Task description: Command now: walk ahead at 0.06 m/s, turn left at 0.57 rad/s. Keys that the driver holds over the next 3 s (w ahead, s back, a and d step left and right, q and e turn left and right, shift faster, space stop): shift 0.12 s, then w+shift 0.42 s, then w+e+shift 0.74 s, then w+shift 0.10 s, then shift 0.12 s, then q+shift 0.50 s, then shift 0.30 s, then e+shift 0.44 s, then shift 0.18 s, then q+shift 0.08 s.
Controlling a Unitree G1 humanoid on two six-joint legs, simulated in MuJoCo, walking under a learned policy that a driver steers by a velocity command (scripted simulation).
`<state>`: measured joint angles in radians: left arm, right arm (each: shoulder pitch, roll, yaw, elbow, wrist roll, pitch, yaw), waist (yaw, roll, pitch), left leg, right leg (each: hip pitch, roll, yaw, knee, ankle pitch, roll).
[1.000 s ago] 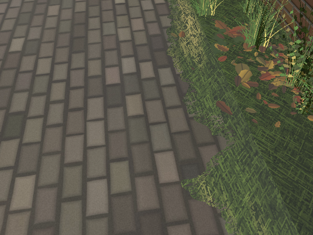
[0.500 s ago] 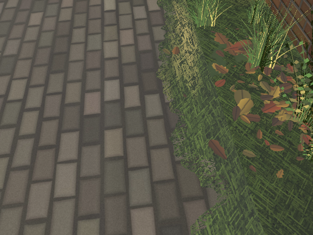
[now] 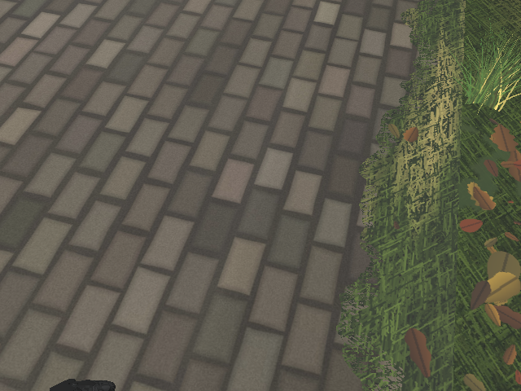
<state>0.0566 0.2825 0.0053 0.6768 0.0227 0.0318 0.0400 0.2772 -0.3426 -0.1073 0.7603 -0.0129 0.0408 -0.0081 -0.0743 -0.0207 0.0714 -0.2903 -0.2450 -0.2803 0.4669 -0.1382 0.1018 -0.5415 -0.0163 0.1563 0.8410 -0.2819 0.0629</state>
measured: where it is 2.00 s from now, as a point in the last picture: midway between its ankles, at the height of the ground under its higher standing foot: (294, 173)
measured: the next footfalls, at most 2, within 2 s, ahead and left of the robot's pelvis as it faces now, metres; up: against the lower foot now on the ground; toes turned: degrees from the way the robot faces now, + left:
right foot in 0.12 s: +0.12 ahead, -0.15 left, +0.00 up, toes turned +11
left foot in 0.68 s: +0.34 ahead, +0.13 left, +0.00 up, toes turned +6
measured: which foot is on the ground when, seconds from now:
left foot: down 0.00-0.12, up 0.14-0.66, down 0.68-1.00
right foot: up 0.00-0.10, down 0.12-0.70, up 0.72-1.00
